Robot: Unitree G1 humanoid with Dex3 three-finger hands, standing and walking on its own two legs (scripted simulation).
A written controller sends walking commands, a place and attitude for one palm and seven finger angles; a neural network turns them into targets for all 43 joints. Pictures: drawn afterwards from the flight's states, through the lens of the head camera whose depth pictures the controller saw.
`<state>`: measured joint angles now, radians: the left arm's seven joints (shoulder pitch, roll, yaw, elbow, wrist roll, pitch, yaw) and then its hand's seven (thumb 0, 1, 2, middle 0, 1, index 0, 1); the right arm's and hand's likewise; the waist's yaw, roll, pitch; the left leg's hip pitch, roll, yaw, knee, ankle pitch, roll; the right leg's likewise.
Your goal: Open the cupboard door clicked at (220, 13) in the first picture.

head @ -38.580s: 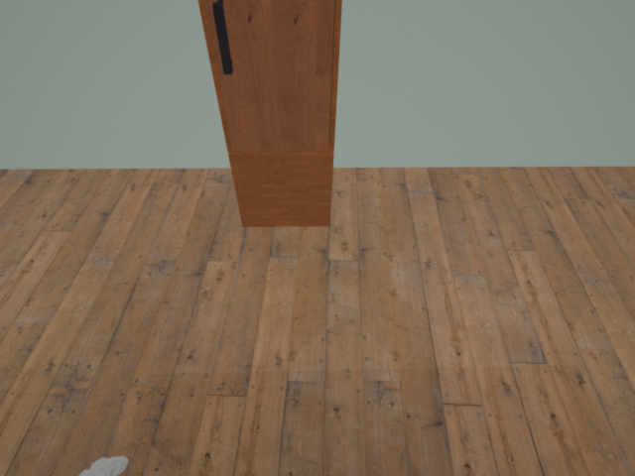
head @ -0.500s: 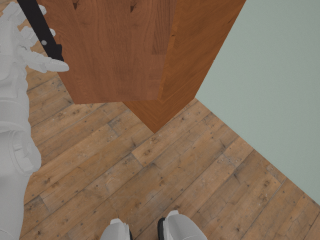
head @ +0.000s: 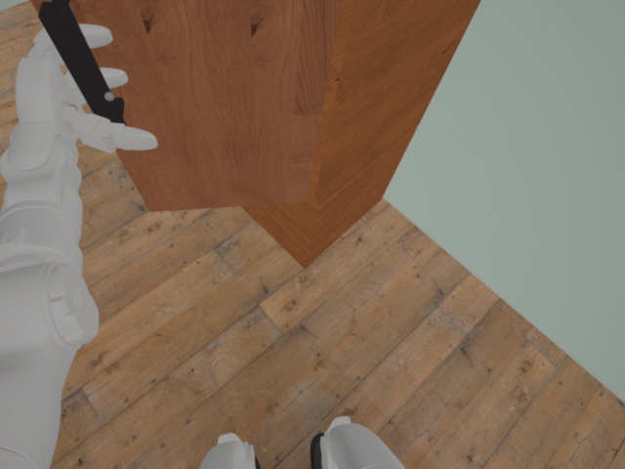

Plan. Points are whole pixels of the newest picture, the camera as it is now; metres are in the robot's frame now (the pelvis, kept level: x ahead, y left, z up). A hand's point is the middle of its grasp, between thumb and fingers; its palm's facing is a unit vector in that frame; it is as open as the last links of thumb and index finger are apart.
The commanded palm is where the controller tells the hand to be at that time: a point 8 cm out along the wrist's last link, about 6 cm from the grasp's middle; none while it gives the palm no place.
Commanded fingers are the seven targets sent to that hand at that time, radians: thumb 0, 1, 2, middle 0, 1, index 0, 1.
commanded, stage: slide the fingers in behind the handle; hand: left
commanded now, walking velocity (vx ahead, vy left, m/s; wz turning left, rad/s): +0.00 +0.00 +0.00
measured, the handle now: (93, 69) +0.60 +0.20 +0.10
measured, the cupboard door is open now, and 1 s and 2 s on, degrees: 53 53 76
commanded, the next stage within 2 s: close the thumb around the handle in 0.26 s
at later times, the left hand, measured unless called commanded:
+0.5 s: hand (107, 94) +0.55 +0.18 +0.10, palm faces +0.02 -1.00 -0.01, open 13.5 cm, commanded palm +0.53 +0.22 +0.10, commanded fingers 0.00 -0.05 0.49 -0.33 -1.25 -0.33 -1.25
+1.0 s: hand (106, 98) +0.54 +0.18 +0.11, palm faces +0.02 -1.00 -0.01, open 5.7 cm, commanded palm +0.53 +0.22 +0.10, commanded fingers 0.00 0.90 0.90 -0.40 -1.35 -0.40 -1.35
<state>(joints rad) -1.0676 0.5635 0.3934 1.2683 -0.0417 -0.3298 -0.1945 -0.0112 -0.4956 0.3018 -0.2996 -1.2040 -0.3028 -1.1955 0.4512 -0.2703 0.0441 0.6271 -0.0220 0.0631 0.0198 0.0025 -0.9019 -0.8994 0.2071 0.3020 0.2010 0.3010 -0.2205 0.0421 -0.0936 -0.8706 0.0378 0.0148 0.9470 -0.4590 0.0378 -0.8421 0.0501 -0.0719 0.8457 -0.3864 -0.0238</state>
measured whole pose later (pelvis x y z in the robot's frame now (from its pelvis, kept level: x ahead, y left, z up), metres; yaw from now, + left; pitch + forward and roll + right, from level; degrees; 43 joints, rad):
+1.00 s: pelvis +0.00 +0.01 +0.00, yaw +0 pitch +22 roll -4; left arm -1.06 0.54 0.38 1.27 -0.05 -0.34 -0.17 0.01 0.72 0.82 -0.38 -1.34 -0.37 -1.33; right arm 0.45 -0.27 0.04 0.63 -0.02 0.06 0.02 0.00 -0.90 -0.90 0.21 0.30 0.20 0.30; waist -0.22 0.05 -0.10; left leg -0.87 0.03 0.02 0.96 -0.46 0.05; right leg -0.84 0.04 -0.07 0.85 -0.39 -0.01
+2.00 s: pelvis -0.01 -0.01 +0.01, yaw +3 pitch +14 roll -1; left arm -0.65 0.02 0.17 0.76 0.06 -0.24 0.55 -0.01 0.72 0.83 -0.33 -1.33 -0.31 -1.31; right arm 0.23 -0.19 0.00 0.63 -0.07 0.02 0.04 0.01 -0.90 -0.90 0.21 0.30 0.20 0.30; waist -0.06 0.03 -0.15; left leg -0.70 0.00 0.01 0.88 -0.43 0.02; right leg -0.69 0.02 -0.08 0.84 -0.40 -0.04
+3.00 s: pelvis +0.01 -0.03 +0.02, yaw +4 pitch +8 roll +0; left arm -0.22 -0.14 -0.20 0.31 0.08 -0.08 0.62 0.00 0.63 0.78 -0.36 -1.32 -0.34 -1.32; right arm 0.12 -0.16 0.01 0.59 -0.06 0.06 0.03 0.01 -0.90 -0.90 0.21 0.30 0.20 0.30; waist 0.01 0.03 -0.12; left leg -0.53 -0.01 -0.02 0.80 -0.42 -0.01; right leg -0.53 0.01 -0.10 0.80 -0.42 -0.06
